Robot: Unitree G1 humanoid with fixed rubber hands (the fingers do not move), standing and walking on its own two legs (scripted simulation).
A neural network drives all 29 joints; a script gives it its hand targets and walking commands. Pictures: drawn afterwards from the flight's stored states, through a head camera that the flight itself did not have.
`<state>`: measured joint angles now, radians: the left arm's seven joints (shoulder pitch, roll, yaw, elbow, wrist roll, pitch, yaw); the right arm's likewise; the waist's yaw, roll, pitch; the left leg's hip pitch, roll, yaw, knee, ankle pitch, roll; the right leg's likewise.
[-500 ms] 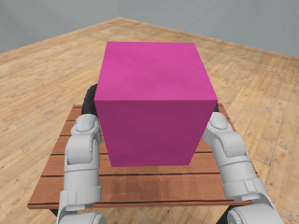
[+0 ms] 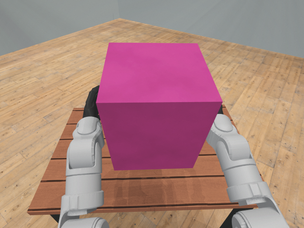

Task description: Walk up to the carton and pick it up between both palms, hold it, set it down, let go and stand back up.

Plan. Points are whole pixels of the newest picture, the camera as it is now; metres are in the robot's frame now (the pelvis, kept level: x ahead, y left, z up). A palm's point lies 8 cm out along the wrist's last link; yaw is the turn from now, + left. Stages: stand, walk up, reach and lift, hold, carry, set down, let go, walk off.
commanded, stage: hold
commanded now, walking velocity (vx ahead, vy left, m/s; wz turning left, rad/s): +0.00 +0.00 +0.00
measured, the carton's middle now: (153, 109) +0.37 +0.00 +0.18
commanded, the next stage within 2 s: none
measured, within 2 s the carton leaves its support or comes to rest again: neither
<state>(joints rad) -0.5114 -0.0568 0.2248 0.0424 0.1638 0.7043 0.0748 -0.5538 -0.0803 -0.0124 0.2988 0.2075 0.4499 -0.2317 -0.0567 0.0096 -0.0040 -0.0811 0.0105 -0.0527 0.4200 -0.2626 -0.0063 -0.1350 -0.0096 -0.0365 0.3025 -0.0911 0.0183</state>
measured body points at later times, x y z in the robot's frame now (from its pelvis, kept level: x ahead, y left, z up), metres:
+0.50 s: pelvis +0.00 +0.00 +0.00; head -0.04 +0.01 +0.45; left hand +0.36 +0.15 +0.18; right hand +0.37 -0.15 +0.17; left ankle -0.02 +0.12 -0.74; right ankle +0.05 -0.13 -0.74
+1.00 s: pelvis +0.00 +0.00 +0.00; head -0.04 +0.01 +0.45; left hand +0.36 +0.15 +0.18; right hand +0.36 -0.16 +0.17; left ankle -0.02 +0.12 -0.74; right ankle +0.05 -0.13 -0.74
